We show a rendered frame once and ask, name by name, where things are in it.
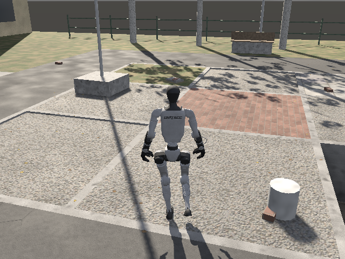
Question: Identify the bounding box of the robot left hand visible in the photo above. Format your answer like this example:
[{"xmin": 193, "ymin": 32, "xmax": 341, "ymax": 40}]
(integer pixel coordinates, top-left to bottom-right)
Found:
[{"xmin": 141, "ymin": 151, "xmax": 154, "ymax": 162}]

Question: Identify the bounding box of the robot right hand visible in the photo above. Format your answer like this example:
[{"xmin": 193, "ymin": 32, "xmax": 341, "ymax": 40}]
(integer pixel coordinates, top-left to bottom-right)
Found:
[{"xmin": 193, "ymin": 148, "xmax": 205, "ymax": 159}]

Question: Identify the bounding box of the right robot upper arm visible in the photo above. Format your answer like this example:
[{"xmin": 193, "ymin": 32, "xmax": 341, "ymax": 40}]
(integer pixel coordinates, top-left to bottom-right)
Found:
[{"xmin": 184, "ymin": 108, "xmax": 200, "ymax": 138}]

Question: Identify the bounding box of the left robot upper arm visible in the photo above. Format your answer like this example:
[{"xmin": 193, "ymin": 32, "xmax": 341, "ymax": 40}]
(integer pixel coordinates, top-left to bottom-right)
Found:
[{"xmin": 147, "ymin": 108, "xmax": 162, "ymax": 139}]

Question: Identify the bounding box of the robot right foot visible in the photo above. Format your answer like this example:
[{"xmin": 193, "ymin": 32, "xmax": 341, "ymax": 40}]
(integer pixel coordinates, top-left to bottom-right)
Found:
[{"xmin": 183, "ymin": 208, "xmax": 192, "ymax": 216}]

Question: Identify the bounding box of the robot right forearm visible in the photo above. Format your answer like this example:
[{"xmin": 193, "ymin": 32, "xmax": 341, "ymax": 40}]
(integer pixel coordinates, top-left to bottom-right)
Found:
[{"xmin": 194, "ymin": 130, "xmax": 204, "ymax": 150}]

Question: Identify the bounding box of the left robot shin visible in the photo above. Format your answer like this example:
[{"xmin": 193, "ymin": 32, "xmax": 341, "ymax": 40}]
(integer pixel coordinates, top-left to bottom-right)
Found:
[{"xmin": 161, "ymin": 177, "xmax": 171, "ymax": 212}]

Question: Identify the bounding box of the robot left forearm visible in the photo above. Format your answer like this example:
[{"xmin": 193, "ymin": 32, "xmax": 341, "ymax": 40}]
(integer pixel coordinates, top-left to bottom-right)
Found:
[{"xmin": 142, "ymin": 131, "xmax": 153, "ymax": 153}]

